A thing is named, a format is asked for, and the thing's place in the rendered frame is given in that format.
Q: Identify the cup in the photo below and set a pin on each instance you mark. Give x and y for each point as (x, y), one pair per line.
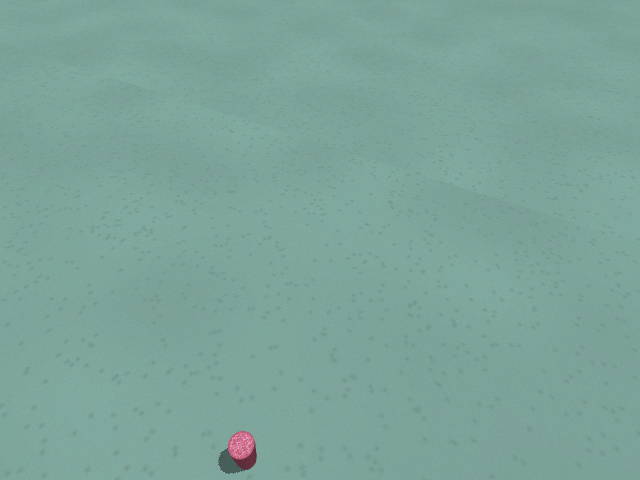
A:
(242, 449)

